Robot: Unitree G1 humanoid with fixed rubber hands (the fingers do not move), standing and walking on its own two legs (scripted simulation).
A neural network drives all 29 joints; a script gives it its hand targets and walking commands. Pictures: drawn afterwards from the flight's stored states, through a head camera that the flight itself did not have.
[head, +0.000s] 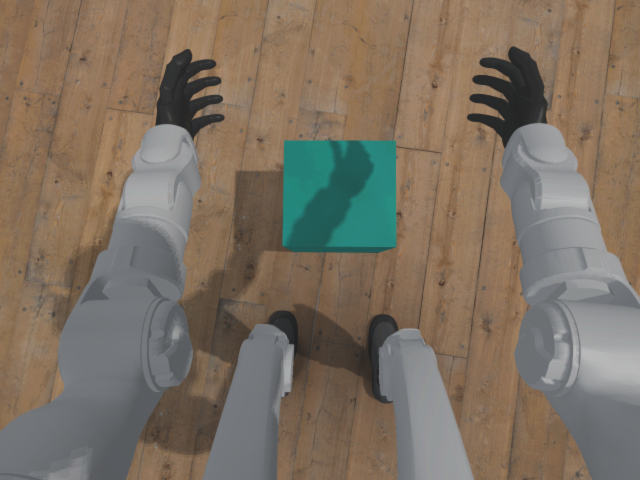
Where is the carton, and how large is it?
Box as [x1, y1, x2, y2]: [282, 140, 395, 252]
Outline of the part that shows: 284,140 282,242 283,246 293,251 379,252 395,246 395,141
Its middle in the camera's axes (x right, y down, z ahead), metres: +0.04 -0.08 +0.85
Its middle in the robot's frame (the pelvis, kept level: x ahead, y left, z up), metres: +0.48 +0.00 -0.51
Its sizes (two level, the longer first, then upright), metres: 0.210 0.200 0.250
